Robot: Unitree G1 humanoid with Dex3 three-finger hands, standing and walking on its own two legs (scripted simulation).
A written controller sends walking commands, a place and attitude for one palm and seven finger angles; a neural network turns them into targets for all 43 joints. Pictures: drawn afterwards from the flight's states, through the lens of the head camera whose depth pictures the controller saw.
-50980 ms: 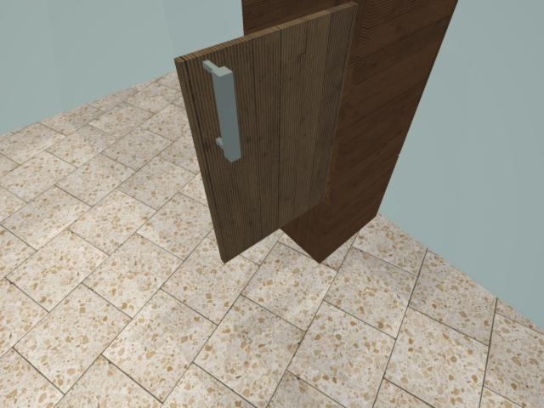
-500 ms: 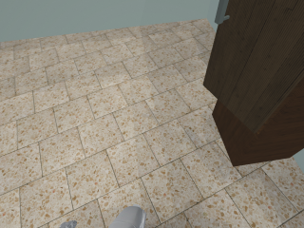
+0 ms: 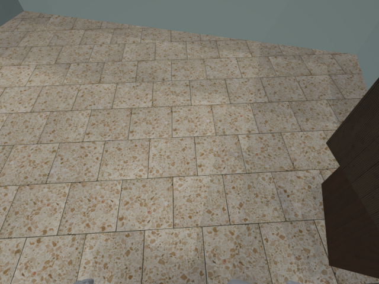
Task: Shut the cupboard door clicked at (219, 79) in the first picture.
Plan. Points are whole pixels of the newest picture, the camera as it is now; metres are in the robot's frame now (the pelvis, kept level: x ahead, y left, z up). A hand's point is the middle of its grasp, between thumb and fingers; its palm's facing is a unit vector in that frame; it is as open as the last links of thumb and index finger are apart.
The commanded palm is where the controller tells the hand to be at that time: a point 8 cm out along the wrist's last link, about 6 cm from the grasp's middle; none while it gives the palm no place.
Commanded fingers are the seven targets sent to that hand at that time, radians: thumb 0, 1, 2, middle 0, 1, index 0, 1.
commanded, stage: walk to a spot facing it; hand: left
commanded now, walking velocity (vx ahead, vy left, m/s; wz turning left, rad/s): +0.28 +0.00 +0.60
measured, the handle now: out of the picture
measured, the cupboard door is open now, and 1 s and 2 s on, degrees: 22 22 22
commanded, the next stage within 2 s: turn to face it in 1.16 s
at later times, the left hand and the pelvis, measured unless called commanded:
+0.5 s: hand out of the picture +0.04 +0.21 -0.19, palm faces +0.36 -0.91 -0.20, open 7.4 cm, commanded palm none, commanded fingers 0.00 0.90 0.90 -0.20 -0.30 -0.20 -0.30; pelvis +0.14 +0.04 -0.02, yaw +20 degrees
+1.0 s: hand (96, 188) +0.36 +0.29 -0.13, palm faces +0.51 -0.83 -0.24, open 7.4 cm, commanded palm none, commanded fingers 0.00 0.90 0.90 -0.20 -0.30 -0.20 -0.30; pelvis +0.34 +0.07 +0.01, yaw +33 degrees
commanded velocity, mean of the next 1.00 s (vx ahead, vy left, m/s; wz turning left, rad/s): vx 0.26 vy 0.00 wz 0.55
